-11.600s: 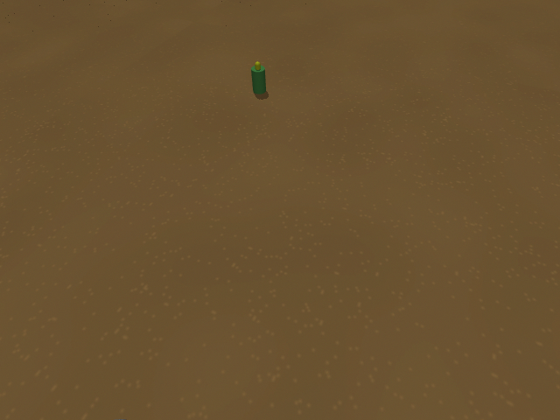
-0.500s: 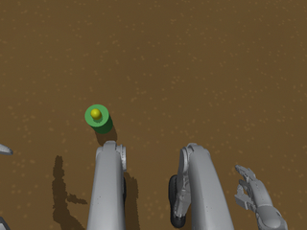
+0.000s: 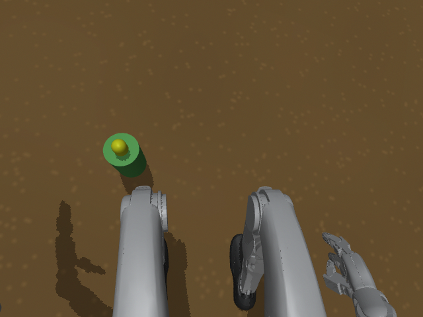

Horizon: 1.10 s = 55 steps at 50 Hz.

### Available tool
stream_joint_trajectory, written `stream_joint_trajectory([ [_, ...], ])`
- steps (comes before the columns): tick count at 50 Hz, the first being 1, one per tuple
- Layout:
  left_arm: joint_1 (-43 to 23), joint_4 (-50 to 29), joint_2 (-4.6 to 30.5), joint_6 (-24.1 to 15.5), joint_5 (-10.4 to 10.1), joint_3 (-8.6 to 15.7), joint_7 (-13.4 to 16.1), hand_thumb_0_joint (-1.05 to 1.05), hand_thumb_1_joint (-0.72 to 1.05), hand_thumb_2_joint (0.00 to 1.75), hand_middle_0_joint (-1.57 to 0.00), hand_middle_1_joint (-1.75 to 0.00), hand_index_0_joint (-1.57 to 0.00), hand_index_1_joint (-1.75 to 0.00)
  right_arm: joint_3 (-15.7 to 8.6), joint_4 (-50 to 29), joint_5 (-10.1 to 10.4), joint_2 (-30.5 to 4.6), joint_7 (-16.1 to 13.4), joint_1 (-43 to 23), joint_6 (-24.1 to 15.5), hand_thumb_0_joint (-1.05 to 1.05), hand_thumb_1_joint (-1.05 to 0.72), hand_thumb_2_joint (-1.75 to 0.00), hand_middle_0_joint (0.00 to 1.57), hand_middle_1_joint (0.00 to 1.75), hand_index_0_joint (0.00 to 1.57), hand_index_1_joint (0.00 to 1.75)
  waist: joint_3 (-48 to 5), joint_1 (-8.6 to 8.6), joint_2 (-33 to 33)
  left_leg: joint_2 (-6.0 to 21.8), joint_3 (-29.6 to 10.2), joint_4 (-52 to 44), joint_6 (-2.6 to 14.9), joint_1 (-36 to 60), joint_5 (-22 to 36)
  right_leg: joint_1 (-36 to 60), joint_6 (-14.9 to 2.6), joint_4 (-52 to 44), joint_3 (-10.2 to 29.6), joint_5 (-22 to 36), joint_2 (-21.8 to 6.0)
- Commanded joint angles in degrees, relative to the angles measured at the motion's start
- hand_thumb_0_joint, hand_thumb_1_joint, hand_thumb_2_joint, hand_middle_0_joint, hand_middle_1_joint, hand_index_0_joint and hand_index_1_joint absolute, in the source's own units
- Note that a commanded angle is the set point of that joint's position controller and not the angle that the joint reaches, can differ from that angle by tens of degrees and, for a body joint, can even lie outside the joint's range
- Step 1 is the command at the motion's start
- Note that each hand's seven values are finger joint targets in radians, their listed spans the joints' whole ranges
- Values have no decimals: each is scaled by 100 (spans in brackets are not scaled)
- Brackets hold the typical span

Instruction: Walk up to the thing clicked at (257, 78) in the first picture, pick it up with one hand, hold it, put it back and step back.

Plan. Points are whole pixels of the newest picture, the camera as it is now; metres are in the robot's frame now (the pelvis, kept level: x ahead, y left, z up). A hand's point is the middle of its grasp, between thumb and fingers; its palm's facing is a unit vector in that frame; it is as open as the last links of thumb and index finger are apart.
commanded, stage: go down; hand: left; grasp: from the side
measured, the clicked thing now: (125, 155) +0.44 +0.24 -0.31
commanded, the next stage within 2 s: none
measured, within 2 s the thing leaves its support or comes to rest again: neither
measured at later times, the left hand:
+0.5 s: hand out of the picture +0.36 +0.42 -0.01, palm faces +0.16 -0.98 -0.10, open 17.4 cm
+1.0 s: hand out of the picture +0.37 +0.43 -0.02, palm faces +0.15 -0.98 -0.08, open 17.1 cm
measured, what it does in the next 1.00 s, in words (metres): stands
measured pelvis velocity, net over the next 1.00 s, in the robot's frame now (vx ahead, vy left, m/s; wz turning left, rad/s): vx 0.00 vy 0.00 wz -0.03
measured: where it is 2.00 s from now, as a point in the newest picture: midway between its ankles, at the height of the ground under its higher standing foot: (200, 284)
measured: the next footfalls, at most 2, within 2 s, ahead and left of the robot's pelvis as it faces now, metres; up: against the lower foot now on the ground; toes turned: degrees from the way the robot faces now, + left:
none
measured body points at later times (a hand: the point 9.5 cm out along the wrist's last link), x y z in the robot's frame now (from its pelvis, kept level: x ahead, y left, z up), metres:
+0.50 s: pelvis +0.00 +0.00 -0.02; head +0.20 +0.07 +0.38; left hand +0.34 +0.47 +0.00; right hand +0.17 -0.27 -0.12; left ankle +0.09 +0.13 -0.37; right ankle +0.09 -0.12 -0.37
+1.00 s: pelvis +0.00 +0.00 -0.03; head +0.21 +0.08 +0.36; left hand +0.35 +0.48 -0.01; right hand +0.16 -0.27 -0.13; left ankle +0.08 +0.13 -0.37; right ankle +0.09 -0.12 -0.37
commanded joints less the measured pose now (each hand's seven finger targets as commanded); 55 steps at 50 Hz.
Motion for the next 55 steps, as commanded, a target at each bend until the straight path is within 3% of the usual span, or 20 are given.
stream_joint_trajectory([
  [1, -808, -988, 2409, -302, -232, 487, -43, 0, -58, 10, -5, -7, -3, -8, -468, -368, 53, -1285, -95, 591, -183, 0, -92, -91, 20, 30, 20, 30, -3310, 265, 1123, -99, 294, -1559, 218, 2485, 619, 1588, -202, -1378, 65, 619, 219],
  [4, -923, -1119, 2479, -314, -236, 517, -73, 0, -57, 9, -4, -5, -3, -7, -486, -374, 59, -1340, -94, 558, -184, 0, -92, -91, 20, 30, 20, 30, -3366, 305, 1411, -76, 201, -1628, 180, 2740, 600, 1292, -239, -1201, -9, 659, 228],
  [12, -890, -1097, 2425, -309, -301, 527, -172, 0, -60, 13, -7, -9, -3, -12, -459, -345, 55, -1347, -87, 600, -176, 0, -93, -91, 20, 30, 20, 30, -3420, 247, 1431, -82, 162, -1458, 182, 2833, 997, 1170, -247, -1048, -40, 917, 216],
  [19, -1111, -1034, 2607, -348, -296, 599, -231, 0, -52, 11, -6, -8, -4, -10, -418, -347, 28, -1407, -86, 583, -160, 0, -92, -91, 20, 30, 20, 30, -3214, 212, 1571, -64, 84, -1493, 161, 2726, 631, 960, -244, -946, -71, 684, 207],
  [26, -1161, -751, 2784, -356, -324, 649, -317, 0, -51, 11, -6, -7, -3, -10, -339, -369, -11, -1392, -86, 550, -148, 0, -92, -91, 20, 30, 20, 30, -3244, 164, 1230, -104, 268, -1192, 238, 2296, 689, 1310, -197, -1058, 3, 692, 237],
  [36, -1313, -852, 3069, -389, -377, 751, -427, 0, -47, 11, -6, -6, -3, -9, -270, -395, 28, -1513, -76, 499, -132, 0, -91, -91, 20, 30, 20, 30, -3075, 164, 1630, -61, 29, -1339, 166, 2525, 350, 773, -231, -805, -152, 474, 246],
  [41, -1227, -761, 3151, -403, -424, 837, -509, 0, -48, 9, -7, -6, -4, -8, -208, -374, -1, -1532, -75, 571, -132, 0, -92, -91, 20, 30, 20, 30, -3233, 168, 1651, -74, 88, -1162, 163, 2576, 853, 949, -233, -726, -151, 798, 249],
  [44, -1256, -650, 3142, -397, -459, 821, -561, 0, -46, 10, -7, -5, -4, -8, -182, -372, -5, -1555, -76, 533, -119, 0, -92, -91, 20, 30, 20, 30, -3143, 105, 1538, -68, 73, -1095, 179, 2473, 842, 934, -223, -704, -168, 802, 256],
  [47, -1165, -576, 3305, -409, -465, 965, -581, 0, -48, 9, -7, -5, -4, -8, -147, -350, -28, -1561, -77, 571, -115, 0, -92, -91, 20, 30, 20, 30, -3253, 146, 1529, -81, 122, -1001, 193, 2444, 938, 1097, -206, -710, -162, 860, 265],
  [52, -1350, -621, 3402, -414, -452, 910, -638, 0, -46, 10, -7, -6, -4, -9, -124, -398, -21, -1605, -63, 509, -102, 0, -92, -91, 20, 30, 20, 30, -3034, 73, 1634, -61, 66, -1059, 184, 2294, 604, 899, -222, -656, -215, 606, 291],
  [53, -1158, -507, 3411, -407, -472, 984, -639, 0, -44, 10, -7, -5, -3, -8, -106, -393, -35, -1605, -59, 517, -106, 0, -91, -91, 20, 30, 20, 30, -3090, 131, 1644, -67, 83, -1036, 176, 2339, 714, 1002, -218, -653, -215, 694, 291],
  [55, -1347, -560, 3484, -419, -479, 959, -669, 0, -44, 10, -7, -4, -3, -7, -88, -395, -26, -1620, -59, 523, -109, 0, -92, -91, 20, 30, 20, 30, -3127, 78, 1654, -52, 40, -1012, 167, 2380, 742, 902, -225, -598, -231, 717, 298],
])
